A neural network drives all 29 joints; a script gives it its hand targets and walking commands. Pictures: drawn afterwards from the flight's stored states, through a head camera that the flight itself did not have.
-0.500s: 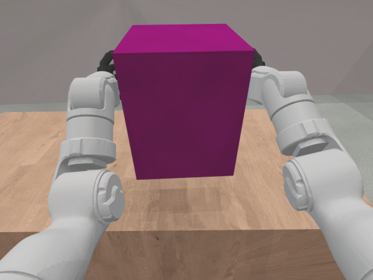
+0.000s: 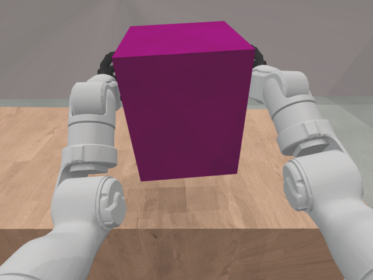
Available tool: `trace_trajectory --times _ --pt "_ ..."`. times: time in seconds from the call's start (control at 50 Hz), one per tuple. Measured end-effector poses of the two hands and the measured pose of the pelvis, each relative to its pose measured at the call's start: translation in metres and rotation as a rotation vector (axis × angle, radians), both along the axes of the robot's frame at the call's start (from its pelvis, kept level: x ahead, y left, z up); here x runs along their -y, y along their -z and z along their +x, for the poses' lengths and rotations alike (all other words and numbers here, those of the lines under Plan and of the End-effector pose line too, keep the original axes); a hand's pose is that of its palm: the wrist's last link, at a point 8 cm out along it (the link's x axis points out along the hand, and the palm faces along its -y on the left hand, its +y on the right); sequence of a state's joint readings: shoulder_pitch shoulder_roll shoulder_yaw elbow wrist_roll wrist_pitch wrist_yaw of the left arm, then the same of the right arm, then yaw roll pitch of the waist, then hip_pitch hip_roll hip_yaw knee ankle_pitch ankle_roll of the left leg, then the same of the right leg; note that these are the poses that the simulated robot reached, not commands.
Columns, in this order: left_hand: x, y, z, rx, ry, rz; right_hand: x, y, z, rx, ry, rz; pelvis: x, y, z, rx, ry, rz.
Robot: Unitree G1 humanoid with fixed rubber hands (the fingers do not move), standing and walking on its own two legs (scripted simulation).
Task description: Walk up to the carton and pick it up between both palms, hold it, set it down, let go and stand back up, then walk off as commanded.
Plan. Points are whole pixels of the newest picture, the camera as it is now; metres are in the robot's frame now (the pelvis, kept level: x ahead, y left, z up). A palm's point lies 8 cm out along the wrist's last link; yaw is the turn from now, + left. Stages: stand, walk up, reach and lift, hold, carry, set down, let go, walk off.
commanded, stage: hold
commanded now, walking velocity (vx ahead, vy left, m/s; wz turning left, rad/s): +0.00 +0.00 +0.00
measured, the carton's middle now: (183, 99) +0.38 +0.00 +0.28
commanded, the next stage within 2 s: none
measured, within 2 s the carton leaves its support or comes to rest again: neither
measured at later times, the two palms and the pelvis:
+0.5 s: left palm (107, 88) +0.37 +0.15 +0.31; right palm (254, 82) +0.37 -0.14 +0.32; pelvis +0.00 +0.00 +0.00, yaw +0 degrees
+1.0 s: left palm (108, 84) +0.37 +0.14 +0.32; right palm (256, 79) +0.37 -0.15 +0.33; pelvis +0.00 +0.00 +0.00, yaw +0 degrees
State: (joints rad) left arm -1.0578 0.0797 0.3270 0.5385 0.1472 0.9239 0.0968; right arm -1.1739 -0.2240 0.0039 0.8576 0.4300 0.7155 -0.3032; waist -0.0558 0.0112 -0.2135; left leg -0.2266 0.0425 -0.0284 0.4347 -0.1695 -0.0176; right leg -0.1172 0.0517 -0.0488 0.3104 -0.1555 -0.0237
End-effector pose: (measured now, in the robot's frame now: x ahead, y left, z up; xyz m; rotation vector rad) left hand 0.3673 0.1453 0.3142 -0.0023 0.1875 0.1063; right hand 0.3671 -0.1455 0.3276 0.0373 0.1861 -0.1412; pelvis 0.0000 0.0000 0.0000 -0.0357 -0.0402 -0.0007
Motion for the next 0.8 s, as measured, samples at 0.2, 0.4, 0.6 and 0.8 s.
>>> trace_trajectory --times 0.2,0.4,0.6,0.8 --pt "-0.0022 -0.0040 0.0025 -0.012 -0.004 0.008 -0.0018 0.0033 0.0030 -0.014 -0.009 -0.013 -0.0006 -0.0007 0.0020 0.001 0.000 0.001" --pt "-0.0023 -0.0003 -0.0012 -0.013 -0.007 0.015 -0.0019 0.0079 0.0006 -0.017 -0.012 -0.004 -0.0020 -0.0005 0.0036 0.012 -0.001 -0.001" --pt "-0.0004 -0.0008 -0.0003 -0.006 0.004 0.006 -0.0001 0.0027 -0.0014 -0.012 0.001 -0.002 -0.0015 -0.0003 -0.0002 0.007 0.003 0.001" --pt "0.0032 -0.0039 0.0012 -0.017 0.006 0.003 0.0034 0.0003 -0.0010 -0.023 0.005 0.003 -0.0006 -0.0005 -0.0010 -0.004 0.004 0.003"
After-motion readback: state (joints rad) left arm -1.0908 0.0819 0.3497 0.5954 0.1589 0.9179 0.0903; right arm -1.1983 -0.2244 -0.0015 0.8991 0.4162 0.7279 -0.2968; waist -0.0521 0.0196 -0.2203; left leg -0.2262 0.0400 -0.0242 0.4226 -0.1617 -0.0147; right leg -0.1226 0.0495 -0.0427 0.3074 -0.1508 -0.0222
